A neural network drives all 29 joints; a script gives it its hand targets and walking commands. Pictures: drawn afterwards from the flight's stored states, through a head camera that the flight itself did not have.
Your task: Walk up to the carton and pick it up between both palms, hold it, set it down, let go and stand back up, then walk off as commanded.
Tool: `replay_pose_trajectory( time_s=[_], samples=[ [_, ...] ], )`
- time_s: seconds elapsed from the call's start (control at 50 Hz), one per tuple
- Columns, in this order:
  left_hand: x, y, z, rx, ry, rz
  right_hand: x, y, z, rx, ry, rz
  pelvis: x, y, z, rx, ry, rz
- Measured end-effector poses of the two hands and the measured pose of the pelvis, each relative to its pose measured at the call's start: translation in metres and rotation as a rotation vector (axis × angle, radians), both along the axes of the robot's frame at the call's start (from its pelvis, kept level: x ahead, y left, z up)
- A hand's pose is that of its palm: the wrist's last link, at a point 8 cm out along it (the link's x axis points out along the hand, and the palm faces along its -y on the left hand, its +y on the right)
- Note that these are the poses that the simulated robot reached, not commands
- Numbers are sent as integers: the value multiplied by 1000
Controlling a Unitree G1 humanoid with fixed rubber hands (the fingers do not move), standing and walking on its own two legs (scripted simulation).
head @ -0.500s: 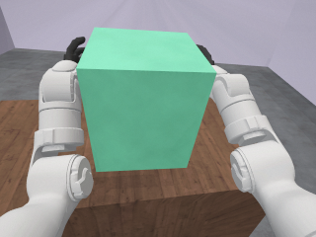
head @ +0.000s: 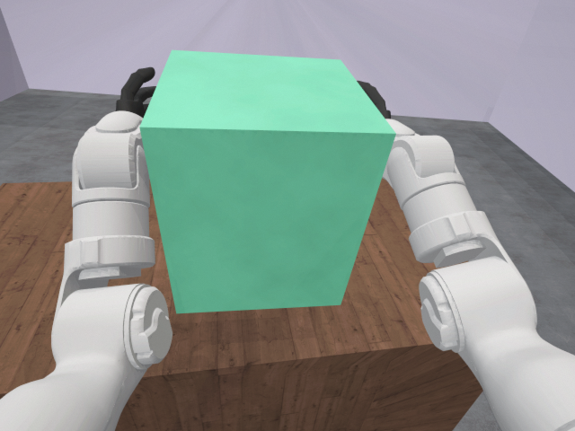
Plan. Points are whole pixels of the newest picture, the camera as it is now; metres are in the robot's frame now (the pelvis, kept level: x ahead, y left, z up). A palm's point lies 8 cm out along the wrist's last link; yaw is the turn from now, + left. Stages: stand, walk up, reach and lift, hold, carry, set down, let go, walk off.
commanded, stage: hold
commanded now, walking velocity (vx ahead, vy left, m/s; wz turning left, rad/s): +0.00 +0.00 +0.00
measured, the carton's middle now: (260, 183) +0.34 +0.01 +0.25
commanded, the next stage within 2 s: none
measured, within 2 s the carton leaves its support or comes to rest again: neither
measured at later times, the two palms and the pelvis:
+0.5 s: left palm (131, 128) +0.38 +0.16 +0.30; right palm (371, 135) +0.38 -0.14 +0.30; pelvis +0.00 +0.00 +0.00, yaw +0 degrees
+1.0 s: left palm (131, 123) +0.38 +0.16 +0.31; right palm (373, 133) +0.37 -0.14 +0.30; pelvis +0.00 +0.00 +0.00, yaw +0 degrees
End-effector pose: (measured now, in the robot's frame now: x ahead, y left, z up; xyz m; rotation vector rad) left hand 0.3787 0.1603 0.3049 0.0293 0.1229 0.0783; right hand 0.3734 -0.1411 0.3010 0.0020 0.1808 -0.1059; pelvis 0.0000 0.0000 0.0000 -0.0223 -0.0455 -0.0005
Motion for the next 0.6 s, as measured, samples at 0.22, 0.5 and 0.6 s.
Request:
replay_pose_trajectory(
  time_s=[0.22, 0.5, 0.6],
  samples=[
    [3, 1, 3, -1, 7, -6, 2, 1, 1, -2, 7, -2, 1, -1, 0, 0, 3, 3],
    [4, 3, -3, 3, 4, -11, 2, 3, -1, -5, 5, -6, 3, 3, 0, -1, 2, 1],
    [3, 2, -3, 3, 0, -7, 2, 2, -2, -2, 1, -4, 3, 3, 0, -1, 0, 1]
  ],
)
